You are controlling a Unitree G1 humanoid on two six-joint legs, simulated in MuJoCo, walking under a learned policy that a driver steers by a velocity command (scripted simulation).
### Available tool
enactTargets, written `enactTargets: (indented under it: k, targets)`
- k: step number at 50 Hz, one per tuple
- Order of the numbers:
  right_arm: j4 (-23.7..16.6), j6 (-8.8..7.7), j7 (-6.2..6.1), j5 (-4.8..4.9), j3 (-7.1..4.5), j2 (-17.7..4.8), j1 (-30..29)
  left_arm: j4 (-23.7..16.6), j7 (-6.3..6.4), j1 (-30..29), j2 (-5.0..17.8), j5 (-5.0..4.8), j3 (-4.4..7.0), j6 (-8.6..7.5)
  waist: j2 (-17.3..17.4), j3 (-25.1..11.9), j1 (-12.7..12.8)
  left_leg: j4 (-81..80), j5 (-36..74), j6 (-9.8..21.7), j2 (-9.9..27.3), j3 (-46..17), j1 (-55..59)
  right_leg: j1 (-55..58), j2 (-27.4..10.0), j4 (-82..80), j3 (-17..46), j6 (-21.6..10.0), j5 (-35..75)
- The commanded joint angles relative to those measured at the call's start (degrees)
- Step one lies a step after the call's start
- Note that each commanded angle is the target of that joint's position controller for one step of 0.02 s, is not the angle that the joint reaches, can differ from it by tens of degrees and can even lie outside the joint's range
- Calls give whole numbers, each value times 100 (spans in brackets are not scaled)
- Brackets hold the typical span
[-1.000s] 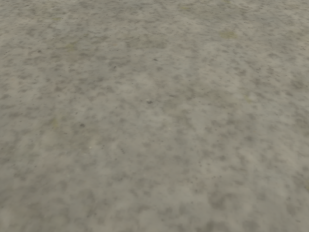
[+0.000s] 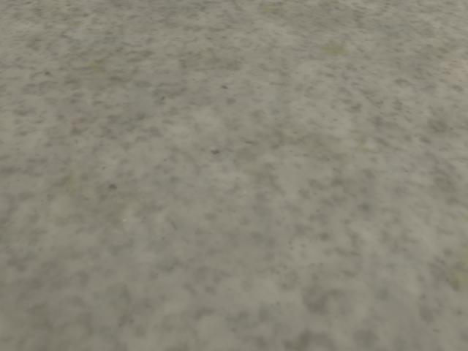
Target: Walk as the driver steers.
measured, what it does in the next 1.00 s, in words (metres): walks ahead, turning right: right foot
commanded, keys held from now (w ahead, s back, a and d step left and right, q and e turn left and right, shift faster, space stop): no key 0.02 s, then w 0.40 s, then w+e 0.02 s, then e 0.54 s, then no key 0.02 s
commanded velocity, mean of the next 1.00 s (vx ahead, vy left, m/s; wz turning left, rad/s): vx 0.20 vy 0.00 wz -0.22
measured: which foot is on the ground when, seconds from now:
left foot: down 0.00-0.68, up 0.70-1.00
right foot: down 0.00-0.28, up 0.30-0.66, down 0.68-1.00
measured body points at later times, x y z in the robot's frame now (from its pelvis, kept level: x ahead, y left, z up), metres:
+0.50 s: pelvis +0.12 +0.03 +0.01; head +0.13 +0.04 +0.46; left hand +0.25 +0.28 -0.13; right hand +0.02 -0.20 -0.13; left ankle +0.02 +0.12 -0.74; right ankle +0.19 -0.12 -0.67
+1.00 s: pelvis +0.27 +0.00 +0.00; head +0.31 -0.02 +0.44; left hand +0.46 +0.24 -0.11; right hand +0.36 -0.31 -0.12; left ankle +0.38 +0.15 -0.69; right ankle +0.34 -0.09 -0.74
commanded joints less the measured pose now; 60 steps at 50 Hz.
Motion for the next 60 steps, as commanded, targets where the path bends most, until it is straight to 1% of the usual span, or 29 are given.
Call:
enactTargets:
  k: [1,3,5,9,12,13,14,15,16,18,21,26,29,31,33,34,35,36,37,38,39,40,44,49,54,57,58,59,60]
  targets:
    - [-95,-36,-18,1,-70,-552,233,-97,17,264,563,-3,87,-31,-13,45,1,-412,667,118,51,-20,48,-277,-124,-554,112,-87,581]
    - [-15,-24,-33,34,-66,-505,391,-18,42,404,581,-39,106,-2,-87,-10,3,-270,-763,177,-151,186,-29,-326,-15,-586,63,-184,-970]
    - [-104,-68,-44,60,-98,-585,324,-98,68,402,768,-94,173,-7,-228,438,42,-8,-2200,330,-220,216,-654,-726,-208,-733,416,-456,-2656]
    - [-334,-412,117,104,-30,-222,102,-68,2,870,1150,-175,347,-213,-1066,586,182,1465,-1058,393,-116,410,-1349,-448,-1617,-1662,2442,-1268,-3302]
    - [-208,-547,203,180,-42,-170,651,-389,-58,100,1058,-221,327,-255,-912,709,-345,431,-1089,699,-25,423,-179,-1306,-1399,-1490,1915,-1048,-2690]
    - [-6,-557,193,158,-92,-253,1109,-513,-76,-165,991,-245,312,-253,-669,696,-537,-177,-682,677,-121,394,652,-1728,-976,-1009,1360,-816,-2144]
    - [179,-561,177,111,-196,-571,1749,-616,-100,-337,728,-205,245,-294,113,439,-713,-621,-732,757,453,-569,1470,-2255,-471,357,623,-513,-1256]
    - [290,-590,213,147,-391,-1342,2534,-836,-101,-396,394,-170,170,-403,1694,90,-863,-1581,-1510,1402,1668,-2770,2206,-3199,223,2273,-327,-170,-1028]
    - [247,-680,261,29,-316,-1221,2479,-919,-95,-508,536,-242,202,-503,1445,192,-753,-1895,-1757,1831,2243,-3985,2019,-3767,132,3528,196,-228,-1602]
    - [-50,-787,287,33,-153,-666,1704,-813,-198,-314,589,-305,217,-613,543,488,-337,-1797,-1179,1532,1869,-2838,1910,-4231,-373,4258,435,-455,-633]
    - [-158,-681,305,21,-22,-368,1596,-849,-288,-544,698,-160,320,-657,445,391,-239,-1896,769,1085,1314,-1360,1770,-3909,-667,3543,161,-402,295]
    - [-320,-519,84,-115,-21,-737,1466,-1259,-373,-1510,113,-150,100,-503,452,509,-302,-1849,3004,853,801,252,535,-2560,-261,1479,-471,-110,1317]
    - [-300,-520,30,-26,-85,-997,1531,-1471,-432,-1704,367,-178,124,-399,724,316,-213,-1571,3540,818,998,476,528,-1755,-69,911,-482,-220,1690]
    - [-417,-500,-28,38,-130,-1051,1221,-1488,-472,-1338,681,-131,231,-370,799,27,113,-838,4545,638,1086,599,821,-1324,121,749,-478,-430,1572]
    - [-596,-410,-76,35,-154,-1075,953,-1184,-510,-161,1070,-79,457,-378,627,-676,685,753,4973,399,927,693,926,-128,417,393,-526,-698,1693]
    - [-727,-415,-55,-41,-146,-1091,1003,-1159,-458,244,1342,-68,562,-353,204,-968,864,2113,3671,120,626,795,142,897,-13,112,118,-895,2750]
    - [-878,-495,30,-320,31,-417,1598,-1282,-364,207,1796,21,586,-271,-1499,-1690,238,4489,-1854,-233,-382,832,-1623,2483,-1578,588,2227,-1767,5388]
    - [-887,-610,128,-108,73,-350,2013,-1413,-375,271,1707,120,515,-283,-1447,-2888,263,5853,-2580,-225,-649,-357,-2094,2882,-2337,-272,4028,-2626,4541]
    - [-1044,-640,169,68,-38,-753,1440,-1591,-369,-166,1461,49,508,-273,-788,-2240,345,5958,-2106,-112,-340,-523,-2468,2162,-1960,-595,3560,-2374,3239]
    - [-1219,-603,127,107,-78,-869,912,-1693,-339,-657,1190,-66,442,-267,-257,-1355,231,5586,-1563,-61,-105,-378,-2687,1227,-1607,-832,2853,-2003,2341]
    - [-1259,-528,34,39,-143,-980,688,-1782,-329,-917,1078,-72,396,-266,214,-941,95,5221,-1231,-70,90,-350,-2499,376,-1409,-1031,2498,-1786,1979]
    - [-1357,-431,-40,-9,-208,-1074,670,-1812,-313,-990,1099,-25,407,-266,148,-797,-42,4839,-1065,-58,195,-406,-2129,-243,-1257,-1143,2317,-1725,1804]
    - [-1614,-247,-173,-84,-248,-867,558,-1837,-233,-864,1230,74,475,-235,-415,-707,-200,3424,-845,-149,85,-298,-1621,-1069,-800,-1184,1782,-1642,2124]
    - [-1942,-117,-190,-55,-275,-879,-120,-2022,-33,-773,1385,-61,561,-18,-616,-862,-6,2265,-232,-339,-72,-439,-1717,-955,-670,-1259,2248,-1365,31]
    - [-2047,-229,-86,7,-258,-890,-273,-2027,35,-556,1259,2,518,102,-784,-890,161,1411,-303,-334,-75,-295,-1203,-743,-731,-1042,2380,-1264,162]
    - [-1982,-331,24,41,-263,-863,55,-2057,40,-527,1134,-33,423,175,-789,-864,-73,-110,181,-62,-126,-91,-337,-640,-600,-621,2395,-1038,612]
    - [-1992,-354,44,-21,-305,-1048,123,-2016,50,-283,1018,-47,374,185,-598,-841,-66,-605,545,109,232,-331,169,-871,-377,-347,2232,-777,380]
    - [-2079,-342,37,-163,-357,-1431,135,-2026,36,-17,734,16,297,165,568,-969,139,-899,1306,557,1419,-1479,692,-1401,208,849,1498,-421,-738]
    - [-2061,-313,75,-353,-390,-1537,-21,-2248,19,-301,961,-40,403,80,1747,-537,196,-1102,2093,1434,2064,-2499,179,-2103,782,1512,772,-192,-1809]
